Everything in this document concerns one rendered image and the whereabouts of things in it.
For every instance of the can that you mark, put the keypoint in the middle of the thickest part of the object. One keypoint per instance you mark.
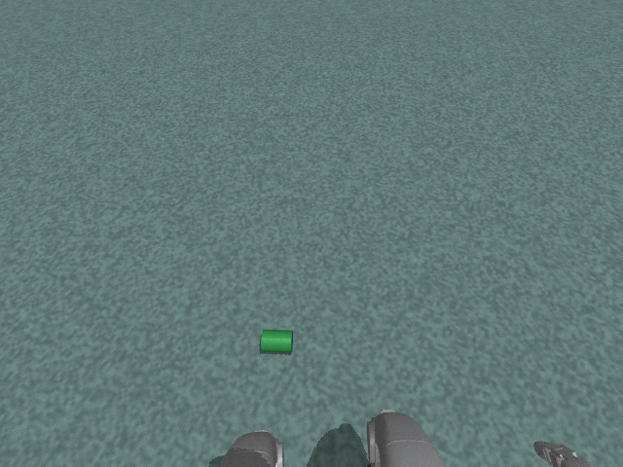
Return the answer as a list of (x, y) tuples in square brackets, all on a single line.
[(277, 341)]

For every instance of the right robot hand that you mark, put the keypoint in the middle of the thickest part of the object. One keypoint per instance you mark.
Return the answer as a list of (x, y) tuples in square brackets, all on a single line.
[(559, 456)]

